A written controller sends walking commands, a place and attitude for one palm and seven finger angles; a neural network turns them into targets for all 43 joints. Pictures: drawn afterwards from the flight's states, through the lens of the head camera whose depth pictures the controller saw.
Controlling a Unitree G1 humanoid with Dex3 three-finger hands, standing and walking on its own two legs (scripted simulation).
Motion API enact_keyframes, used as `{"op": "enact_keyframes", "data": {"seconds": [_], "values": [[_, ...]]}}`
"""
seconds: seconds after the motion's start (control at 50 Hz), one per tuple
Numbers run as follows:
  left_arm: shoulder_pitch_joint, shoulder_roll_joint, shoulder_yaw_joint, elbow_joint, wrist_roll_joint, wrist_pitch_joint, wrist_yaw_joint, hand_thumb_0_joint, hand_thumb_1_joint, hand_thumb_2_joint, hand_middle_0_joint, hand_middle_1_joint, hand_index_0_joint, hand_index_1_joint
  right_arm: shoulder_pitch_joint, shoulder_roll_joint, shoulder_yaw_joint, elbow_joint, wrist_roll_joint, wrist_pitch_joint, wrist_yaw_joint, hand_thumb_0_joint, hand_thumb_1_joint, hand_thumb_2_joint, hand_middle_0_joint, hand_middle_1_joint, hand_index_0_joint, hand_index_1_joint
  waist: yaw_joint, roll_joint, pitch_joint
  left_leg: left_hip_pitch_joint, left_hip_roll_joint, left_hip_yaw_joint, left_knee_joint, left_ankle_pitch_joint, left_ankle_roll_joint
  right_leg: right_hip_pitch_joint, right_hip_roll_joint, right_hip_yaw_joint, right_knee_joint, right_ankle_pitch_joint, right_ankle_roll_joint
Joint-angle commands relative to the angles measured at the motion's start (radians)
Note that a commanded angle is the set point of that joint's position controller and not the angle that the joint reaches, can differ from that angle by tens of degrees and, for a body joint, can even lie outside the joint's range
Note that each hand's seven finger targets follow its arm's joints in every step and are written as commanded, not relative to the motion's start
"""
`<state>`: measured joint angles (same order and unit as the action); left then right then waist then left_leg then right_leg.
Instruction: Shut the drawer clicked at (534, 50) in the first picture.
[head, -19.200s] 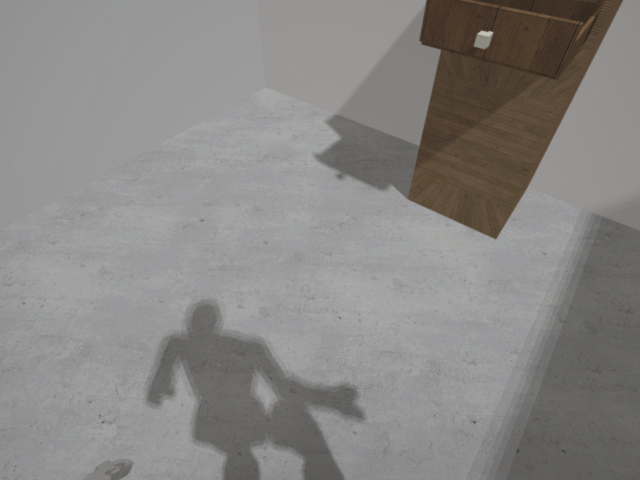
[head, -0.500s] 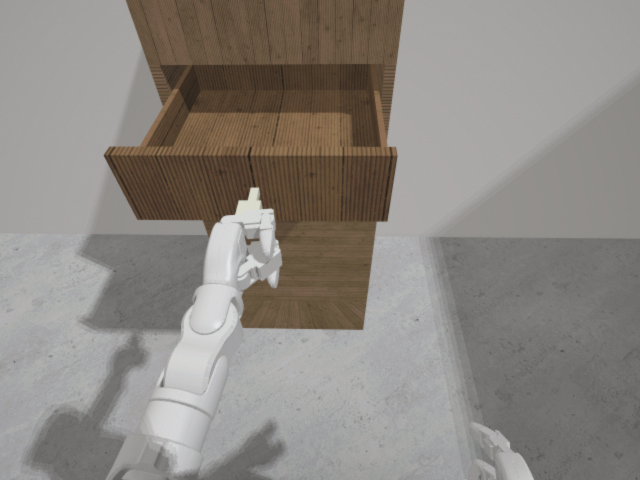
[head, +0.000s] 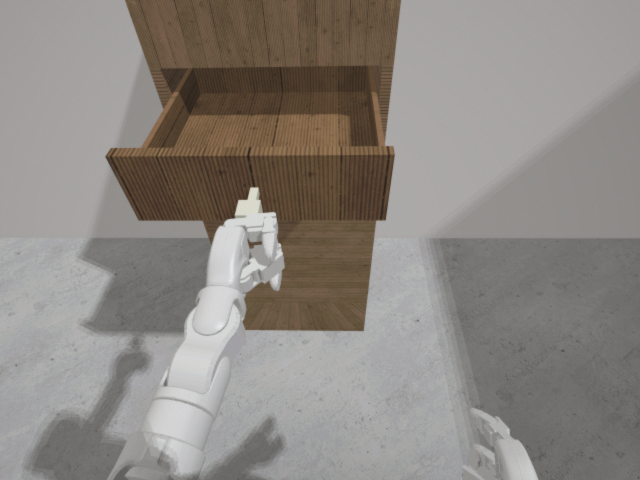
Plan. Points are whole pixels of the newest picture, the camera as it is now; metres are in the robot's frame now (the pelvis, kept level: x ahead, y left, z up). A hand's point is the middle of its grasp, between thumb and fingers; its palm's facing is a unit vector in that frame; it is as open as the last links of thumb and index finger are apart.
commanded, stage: push the drawer shut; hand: left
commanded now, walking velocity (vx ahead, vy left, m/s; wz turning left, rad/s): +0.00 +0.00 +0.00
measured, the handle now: (251, 207) +0.44 +0.12 +0.11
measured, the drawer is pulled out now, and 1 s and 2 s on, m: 0.26 0.17 0.06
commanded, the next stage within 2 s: none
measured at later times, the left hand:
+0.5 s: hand (281, 229) +0.40 +0.07 +0.11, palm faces -0.01 -1.00 -0.02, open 3.3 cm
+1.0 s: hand (285, 194) +0.47 +0.07 +0.11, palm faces +0.00 -1.00 +0.01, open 3.3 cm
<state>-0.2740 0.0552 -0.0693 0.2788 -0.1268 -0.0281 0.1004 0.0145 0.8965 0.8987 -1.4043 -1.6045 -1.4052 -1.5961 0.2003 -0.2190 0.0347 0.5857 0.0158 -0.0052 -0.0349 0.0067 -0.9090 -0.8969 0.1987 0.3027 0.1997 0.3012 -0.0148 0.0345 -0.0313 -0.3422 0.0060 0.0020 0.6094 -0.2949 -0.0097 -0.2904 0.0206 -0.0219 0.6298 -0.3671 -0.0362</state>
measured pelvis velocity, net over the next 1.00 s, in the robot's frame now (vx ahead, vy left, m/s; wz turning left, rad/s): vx -0.01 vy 0.01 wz -0.03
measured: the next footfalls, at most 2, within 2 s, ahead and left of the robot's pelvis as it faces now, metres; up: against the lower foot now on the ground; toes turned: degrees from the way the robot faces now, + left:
none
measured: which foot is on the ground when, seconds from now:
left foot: down 0.00-1.00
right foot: down 0.00-1.00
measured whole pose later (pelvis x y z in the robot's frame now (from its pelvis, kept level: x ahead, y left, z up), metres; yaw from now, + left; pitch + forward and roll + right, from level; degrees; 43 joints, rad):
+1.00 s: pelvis -0.01 +0.01 -0.01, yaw -2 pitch +10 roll +0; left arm -0.86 0.17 0.20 1.05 -0.08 -0.31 0.08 0.01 0.90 0.90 -1.42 -1.60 -1.40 -1.60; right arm 0.37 -0.24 0.00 0.71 -0.01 -0.02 -0.01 0.00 -0.91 -0.90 0.20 0.30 0.20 0.30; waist -0.12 0.03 -0.07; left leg -0.56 0.02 0.02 0.70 -0.31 0.00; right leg -0.51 0.03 0.00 0.71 -0.37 -0.02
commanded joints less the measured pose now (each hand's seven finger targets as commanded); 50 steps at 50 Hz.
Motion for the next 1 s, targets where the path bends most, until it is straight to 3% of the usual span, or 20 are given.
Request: {"op": "enact_keyframes", "data": {"seconds": [0.0,0.1,0.16,0.18,0.22,0.26,0.28,0.36,0.42,0.5,0.56,0.58,0.6,0.64,0.68,0.7,0.78,0.84,0.9,0.98], "values": [[-0.405,0.068,0.06,-0.213,0.01,-0.108,0.017,0.0,0.9,0.9,-1.4,-1.6,-1.4,-1.6,-0.058,-0.097,-0.035,-0.126,-0.002,-0.047,0.002,0.0,-0.9,-0.9,0.2,0.3,0.2,0.3,-0.002,-0.105,-0.259,0.15,-0.02,0.011,-0.036,0.228,0.042,0.022,-0.012,0.007,-0.093,0.387,0.024],[-0.449,0.05,0.031,-0.075,0.023,-0.073,-0.004,0.0,0.9,0.9,-1.4,-1.6,-1.4,-1.6,-0.048,-0.108,-0.036,-0.115,0.006,-0.029,0.001,0.0,-0.9,-0.9,0.2,0.3,0.2,0.3,-0.022,-0.106,-0.19,0.118,-0.022,0.01,-0.038,0.168,0.041,-0.027,-0.012,0.01,-0.118,0.318,0.025],[-0.532,0.045,0.036,-0.053,0.011,-0.066,-0.009,0.0,0.9,0.9,-1.4,-1.6,-1.4,-1.6,-0.038,-0.111,-0.037,-0.109,0.008,-0.028,-0.004,0.0,-0.9,-0.9,0.2,0.3,0.2,0.3,-0.029,-0.087,-0.208,0.125,-0.023,0.003,-0.037,0.161,0.039,-0.039,-0.009,0.007,-0.12,0.296,0.02],[-0.558,0.047,0.04,-0.047,0.005,-0.073,-0.008,0.0,0.9,0.9,-1.4,-1.6,-1.4,-1.6,-0.031,-0.113,-0.04,-0.106,0.006,-0.031,-0.005,0.0,-0.9,-0.9,0.2,0.3,0.2,0.3,-0.036,-0.112,-0.216,0.131,-0.021,0.003,-0.035,0.165,0.043,-0.041,-0.005,0.005,-0.121,0.296,0.024],[-0.603,0.097,0.103,-0.05,-0.008,-0.096,-0.001,0.0,0.9,0.9,-1.4,-1.6,-1.4,-1.6,-0.024,-0.115,-0.042,-0.097,0.002,-0.037,-0.01,0.0,-0.9,-0.9,0.2,0.3,0.2,0.3,-0.026,-0.115,-0.271,0.13,-0.024,0.003,-0.032,0.186,0.042,-0.011,-0.007,0.011,-0.11,0.329,0.022],[-0.63,0.102,0.118,-0.048,-0.008,-0.128,0.007,0.0,0.9,0.9,-1.4,-1.6,-1.4,-1.6,-0.01,-0.111,-0.045,-0.091,-0.002,-0.045,-0.008,0.0,-0.9,-0.9,0.2,0.3,0.2,0.3,-0.017,-0.106,-0.316,0.133,-0.025,0.006,-0.029,0.212,0.04,0.01,-0.005,0.01,-0.091,0.363,0.02],[-0.645,0.12,0.125,-0.045,-0.001,-0.147,0.013,0.0,0.9,0.9,-1.4,-1.6,-1.4,-1.6,0.002,-0.114,-0.046,-0.084,-0.003,-0.047,-0.007,0.0,-0.9,-0.9,0.2,0.3,0.2,0.3,-0.025,-0.121,-0.317,0.128,-0.023,0.005,-0.025,0.217,0.043,0.009,-0.003,0.01,-0.089,0.366,0.023],[-0.672,0.078,0.085,0.049,0.029,-0.173,0.019,0.0,0.9,0.9,-1.4,-1.6,-1.4,-1.6,0.028,-0.114,-0.052,-0.058,-0.005,-0.051,0.005,0.0,-0.9,-0.9,0.2,0.3,0.2,0.3,-0.042,-0.074,-0.297,0.127,-0.021,0.003,-0.012,0.218,0.04,-0.047,-0.001,0.001,-0.075,0.356,0.019],[-0.755,0.129,0.133,0.098,0.022,-0.187,0.023,0.0,0.9,0.9,-1.4,-1.6,-1.4,-1.6,0.041,-0.122,-0.056,-0.044,-0.005,-0.053,0.001,0.0,-0.9,-0.9,0.2,0.3,0.2,0.3,-0.051,-0.099,-0.296,0.104,-0.024,0.006,-0.011,0.18,0.044,-0.051,0.001,0.011,-0.087,0.324,0.023],[-0.859,0.132,0.135,0.208,0.02,-0.202,0.022,0.0,0.9,0.9,-1.4,-1.6,-1.4,-1.6,0.057,-0.126,-0.056,-0.024,-0.003,-0.054,-0.004,0.0,-0.9,-0.9,0.2,0.3,0.2,0.3,-0.074,-0.107,-0.264,0.074,-0.024,0.004,-0.013,0.124,0.047,-0.092,0.002,0.016,-0.099,0.261,0.027],[-0.923,0.179,0.178,0.275,0.02,-0.226,0.019,0.0,0.9,0.9,-1.4,-1.6,-1.4,-1.6,0.079,-0.13,-0.056,-0.007,-0.006,-0.056,-0.008,0.0,-0.9,-0.9,0.2,0.3,0.2,0.3,-0.075,-0.088,-0.294,0.054,-0.028,0.006,-0.009,0.112,0.045,-0.084,0.0,0.024,-0.094,0.255,0.026],[-0.924,0.199,0.197,0.299,0.023,-0.235,0.019,0.0,0.9,0.9,-1.4,-1.6,-1.4,-1.6,0.093,-0.134,-0.058,-0.003,-0.009,-0.056,-0.007,0.0,-0.9,-0.9,0.2,0.3,0.2,0.3,-0.073,-0.112,-0.32,0.053,-0.027,0.003,-0.006,0.123,0.047,-0.075,0.003,0.018,-0.086,0.265,0.026],[-0.951,0.177,0.177,0.32,0.023,-0.243,0.015,0.0,0.9,0.9,-1.4,-1.6,-1.4,-1.6,0.094,-0.131,-0.056,-0.002,-0.006,-0.058,-0.006,0.0,-0.9,-0.9,0.2,0.3,0.2,0.3,-0.08,-0.079,-0.314,0.053,-0.027,0.004,-0.004,0.125,0.045,-0.09,0.002,0.018,-0.081,0.271,0.024],[-0.99,0.2,0.203,0.379,0.019,-0.26,0.011,0.0,0.9,0.9,-1.4,-1.6,-1.4,-1.6,0.111,-0.134,-0.057,0.009,-0.01,-0.064,-0.003,0.0,-0.9,-0.9,0.2,0.3,0.2,0.3,-0.084,-0.07,-0.314,0.037,-0.028,0.004,0.002,0.104,0.043,-0.108,0.003,0.017,-0.077,0.249,0.025],[-1.007,0.254,0.248,0.417,0.023,-0.287,0.009,0.0,0.9,0.9,-1.4,-1.6,-1.4,-1.6,0.135,-0.144,-0.062,0.016,-0.014,-0.064,-0.001,0.0,-0.9,-0.9,0.2,0.3,0.2,0.3,-0.082,-0.103,-0.346,0.023,-0.026,-0.001,0.006,0.119,0.046,-0.09,0.006,0.019,-0.066,0.266,0.025],[-1.006,0.232,0.238,0.441,0.019,-0.295,0.004,0.0,0.9,0.9,-1.4,-1.6,-1.4,-1.6,0.138,-0.141,-0.061,0.012,-0.014,-0.066,0.003,0.0,-0.9,-0.9,0.2,0.3,0.2,0.3,-0.08,-0.093,-0.348,0.017,-0.028,0.004,0.009,0.125,0.045,-0.093,0.006,0.019,-0.062,0.281,0.025],[-1.046,0.282,0.282,0.474,0.026,-0.334,-0.002,0.0,0.9,0.9,-1.4,-1.6,-1.4,-1.6,0.179,-0.15,-0.07,0.019,-0.021,-0.067,0.012,0.0,-0.9,-0.9,0.2,0.3,0.2,0.3,-0.083,-0.095,-0.397,0.012,-0.026,0.006,0.026,0.171,0.046,-0.084,0.01,0.016,-0.036,0.34,0.026],[-1.074,0.286,0.281,0.481,0.04,-0.355,-0.004,0.0,0.9,0.9,-1.4,-1.6,-1.4,-1.6,0.196,-0.153,-0.076,0.023,-0.023,-0.064,0.021,0.0,-0.9,-0.9,0.2,0.3,0.2,0.3,-0.088,-0.045,-0.417,0.028,-0.023,0.01,0.041,0.195,0.043,-0.112,0.011,0.014,-0.023,0.356,0.024],[-1.099,0.322,0.306,0.533,0.044,-0.359,-0.004,0.0,0.9,0.9,-1.4,-1.6,-1.4,-1.6,0.219,-0.16,-0.079,0.027,-0.024,-0.059,0.024,0.0,-0.9,-0.9,0.2,0.3,0.2,0.3,-0.101,-0.084,-0.392,-0.009,-0.021,0.009,0.048,0.175,0.047,-0.123,0.015,0.02,-0.026,0.343,0.029],[-1.129,0.361,0.336,0.542,0.047,-0.364,-0.01,0.0,0.9,0.9,-1.4,-1.6,-1.4,-1.6,0.246,-0.166,-0.084,0.029,-0.028,-0.05,0.025,0.0,-0.9,-0.9,0.2,0.3,0.2,0.3,-0.105,-0.086,-0.43,-0.01,-0.021,0.011,0.052,0.198,0.049,-0.102,0.017,0.022,-0.018,0.377,0.028]]}}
